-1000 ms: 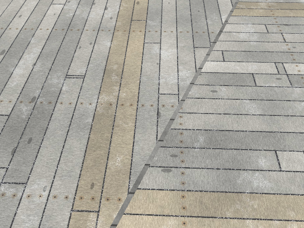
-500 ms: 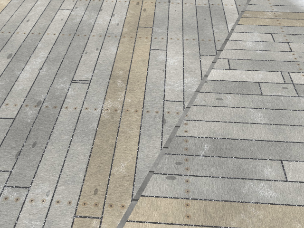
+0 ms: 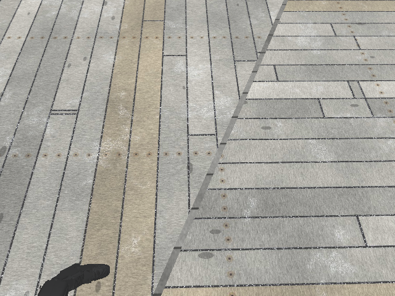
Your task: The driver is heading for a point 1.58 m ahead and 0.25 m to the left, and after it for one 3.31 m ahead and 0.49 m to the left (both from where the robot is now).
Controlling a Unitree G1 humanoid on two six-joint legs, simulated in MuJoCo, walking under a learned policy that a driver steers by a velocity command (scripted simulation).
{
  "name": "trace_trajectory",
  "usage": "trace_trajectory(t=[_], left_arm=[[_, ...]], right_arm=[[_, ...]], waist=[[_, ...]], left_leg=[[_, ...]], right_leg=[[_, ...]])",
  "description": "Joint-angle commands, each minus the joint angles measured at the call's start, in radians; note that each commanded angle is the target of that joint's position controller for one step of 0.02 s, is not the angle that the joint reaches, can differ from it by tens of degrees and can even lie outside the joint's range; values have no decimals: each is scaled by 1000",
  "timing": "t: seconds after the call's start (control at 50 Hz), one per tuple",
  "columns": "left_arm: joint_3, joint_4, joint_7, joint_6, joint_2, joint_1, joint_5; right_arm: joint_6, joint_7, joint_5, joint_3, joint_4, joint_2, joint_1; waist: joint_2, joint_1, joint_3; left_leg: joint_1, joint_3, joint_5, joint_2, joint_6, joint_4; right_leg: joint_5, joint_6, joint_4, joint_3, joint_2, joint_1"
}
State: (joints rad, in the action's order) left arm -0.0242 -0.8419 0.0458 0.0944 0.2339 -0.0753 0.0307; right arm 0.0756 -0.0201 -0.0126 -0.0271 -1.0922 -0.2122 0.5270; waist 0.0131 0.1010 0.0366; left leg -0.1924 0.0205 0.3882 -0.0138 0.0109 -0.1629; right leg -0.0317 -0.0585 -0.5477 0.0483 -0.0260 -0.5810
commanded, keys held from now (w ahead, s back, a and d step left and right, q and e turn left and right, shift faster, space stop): w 0.12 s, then w+q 0.20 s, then q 0.38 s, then no key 0.30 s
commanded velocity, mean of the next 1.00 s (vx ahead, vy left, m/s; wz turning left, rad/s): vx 0.26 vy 0.00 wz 0.31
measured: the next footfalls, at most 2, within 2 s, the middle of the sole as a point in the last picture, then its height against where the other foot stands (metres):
right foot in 0.04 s outside the picture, level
left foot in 0.56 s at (149, 294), level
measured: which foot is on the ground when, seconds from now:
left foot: down 0.00-0.06, up 0.08-0.54, down 0.56-1.00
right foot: up 0.00-0.02, down 0.04-0.56, up 0.58-1.00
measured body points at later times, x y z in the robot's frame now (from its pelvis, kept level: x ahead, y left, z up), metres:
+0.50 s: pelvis +0.28 -0.01 +0.01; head +0.31 +0.01 +0.46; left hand +0.25 +0.26 -0.14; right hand +0.48 -0.23 -0.10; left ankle +0.44 +0.13 -0.70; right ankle +0.17 -0.12 -0.73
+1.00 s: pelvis +0.41 +0.01 +0.01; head +0.43 +0.02 +0.46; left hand +0.42 +0.31 -0.11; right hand +0.64 -0.19 -0.10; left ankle +0.43 +0.11 -0.73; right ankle +0.47 -0.12 -0.72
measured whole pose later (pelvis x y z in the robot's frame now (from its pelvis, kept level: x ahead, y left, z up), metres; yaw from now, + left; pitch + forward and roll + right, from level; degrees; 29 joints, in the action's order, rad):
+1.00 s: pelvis +0.41 +0.01 +0.01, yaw +20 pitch +3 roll +0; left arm -0.05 -0.85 -0.04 0.01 0.27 0.17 0.00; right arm -0.01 -0.02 0.01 -0.05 -0.72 -0.26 0.16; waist 0.00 0.00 0.00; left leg 0.39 -0.09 0.15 0.11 -0.05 -0.50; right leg -0.25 0.04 -0.60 -0.05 -0.03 -0.37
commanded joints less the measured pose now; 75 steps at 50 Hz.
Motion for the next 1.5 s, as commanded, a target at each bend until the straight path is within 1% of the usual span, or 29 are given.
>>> trace_trajectory(t=[0.02,0.04,0.06,0.08,0.1,0.14,0.22,0.32,0.4,0.48,0.54,0.56,0.58,0.6,0.62,0.66,0.68,0.72,0.78,0.86,0.98,1.0,1.02,1.04,1.06,1.12,1.2,1.32,1.5], left_arm=[[-66,1,-6,9,165,187,3],[-87,-47,-15,2,205,358,5],[-110,-75,-23,-4,306,508,-24],[-92,-89,-16,-6,263,521,-24],[-70,-80,-12,2,191,413,-12],[-44,-50,-7,15,111,243,-22],[-39,-89,-7,36,85,226,-41],[-51,-113,-44,38,142,290,-49],[-44,-111,-70,22,156,320,-41],[-56,-116,-88,-27,197,357,-20],[-64,-76,-101,-61,207,313,-14],[-55,-52,-97,-56,190,353,-36],[-18,-23,-77,-34,62,465,-75],[-27,-22,-54,-9,139,457,-43],[-39,10,-51,-6,177,342,-5],[-46,21,-79,-38,169,258,-28],[-51,33,-86,-54,176,264,-34],[-51,24,-91,-70,152,316,-36],[-44,24,-100,-77,128,307,-39],[-46,40,-103,-93,133,251,-31],[-45,38,-83,-66,115,273,-29],[-46,35,-77,-61,126,284,-39],[-55,41,-76,-57,186,304,-58],[-66,47,-80,-62,243,250,-61],[-54,48,-76,-62,177,233,-62],[-47,48,-70,-50,157,218,-39],[-36,30,-67,-46,133,263,-45],[-33,19,-72,-50,124,281,-36],[-29,-20,-64,-59,110,270,-35]], right_arm=[[-10,-4,7,-40,48,-185,-36],[-14,-3,15,-34,65,-176,-50],[-2,9,25,-2,90,-57,53],[29,17,-2,13,78,-11,69],[52,21,-32,-16,114,-114,-48],[58,7,-34,-31,145,-147,-180],[-4,-4,-25,-40,133,-71,-115],[-5,6,-7,-51,207,-92,-285],[6,36,10,-31,277,-57,-455],[-4,69,9,-40,339,-89,-471],[1,80,6,-90,308,-195,-242],[-2,59,13,-116,308,-282,-164],[-15,39,24,-123,351,-356,-213],[-20,43,28,-105,373,-303,-182],[-24,40,28,-94,403,-251,-252],[-32,28,5,-75,415,-185,-354],[-35,26,12,-77,418,-191,-364],[-41,23,29,-82,434,-202,-390],[-46,7,22,-86,437,-218,-367],[-64,-4,24,-76,442,-206,-383],[-77,-3,23,-49,426,-164,-376],[-77,-3,20,-42,413,-148,-341],[-71,-3,28,-34,412,-127,-310],[-60,5,30,-34,420,-106,-260],[-54,5,38,-40,433,-141,-317],[-72,3,39,-46,430,-134,-384],[-85,7,28,-49,415,-137,-351],[-66,4,27,-48,394,-120,-349],[-69,-7,22,-50,359,-121,-343]], waist=[[-147,-204,-74],[-134,-279,-176],[99,-248,-356],[239,-232,-464],[172,-218,-268],[7,-149,-72],[66,-62,-17],[18,-86,27],[11,-137,50],[41,-129,-1],[34,-9,-130],[-89,10,-225],[-326,-104,-358],[-204,-45,-548],[-112,-32,-444],[25,-74,-218],[-22,-104,-175],[-66,-139,-162],[-81,-125,-205],[-124,-101,-187],[-142,-116,-139],[-119,-119,-134],[-28,-103,-142],[165,-24,-114],[206,-58,-115],[153,-85,-86],[66,-97,-44],[-37,-115,-77],[-26,-112,-66]], left_leg=[[131,-28,-1008,-213,-117,-281],[280,-11,-925,-175,-86,-509],[649,9,-459,-31,-29,-922],[812,-119,156,78,-24,-1162],[920,-159,124,10,-52,-1250],[865,-108,-50,-94,-78,-1165],[724,-124,-125,-145,-74,-1032],[890,-152,-383,-130,-44,-785],[787,-12,-544,-80,-33,-528],[787,29,-396,-36,-64,-444],[514,67,-391,64,-129,-320],[260,-122,-761,-66,-193,-315],[-81,-545,-1216,-339,-418,-386],[-121,-690,-1011,-387,-482,-292],[-30,-567,-827,-324,-420,-260],[268,-420,-579,-235,-309,-179],[382,-404,-563,-205,-313,-158],[483,-342,-568,-165,-301,-143],[479,-305,-627,-158,-292,-164],[524,-316,-280,-137,-255,-128],[508,-351,-194,-119,-200,-196],[527,-335,-191,-91,-160,-223],[576,-279,-142,-36,-106,-319],[637,-138,-9,86,-56,-401],[580,-110,9,57,-31,-413],[477,-110,-186,37,-21,-348],[414,-142,-260,8,-62,-322],[412,-163,-364,-8,-62,-319],[385,-170,-390,-15,-62,-325]], right_leg=[[-29,-63,-2,39,70,351],[-42,-98,-19,-22,17,611],[-220,-242,18,-453,-260,1004],[-410,-322,260,-857,-390,1050],[-456,-254,298,-753,-338,897],[-231,-176,344,-442,-263,554],[-106,-153,436,-194,-201,321],[3,-152,473,-67,-202,389],[281,-103,412,90,-160,396],[509,-77,238,105,-217,590],[617,-10,-138,134,-170,595],[292,53,-428,143,-106,402],[-645,127,-832,81,102,21],[-668,110,-954,-156,98,-35],[-582,86,-943,-166,48,-90],[-439,83,-762,-138,-25,-81],[-425,85,-706,-143,-28,-14],[-401,96,-584,-123,-17,65],[-345,127,-442,-107,-9,91],[-264,132,-325,-109,-14,139],[-194,85,32,-65,13,305],[-112,62,126,-81,-7,376],[-17,15,166,-200,-134,445],[117,-83,175,-315,-245,430],[35,-141,212,-370,-286,342],[-95,-42,183,-258,-162,321],[-253,27,160,-155,-69,262],[-125,28,81,-112,-39,330],[-112,36,84,-101,-24,340]])
Velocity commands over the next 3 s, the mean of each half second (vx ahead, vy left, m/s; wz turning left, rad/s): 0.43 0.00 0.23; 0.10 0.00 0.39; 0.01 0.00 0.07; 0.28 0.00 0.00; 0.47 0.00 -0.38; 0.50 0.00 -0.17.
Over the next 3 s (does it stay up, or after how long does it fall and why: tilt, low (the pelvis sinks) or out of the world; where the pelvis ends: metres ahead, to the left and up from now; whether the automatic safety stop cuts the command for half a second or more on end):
stays up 1.13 0.18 0.02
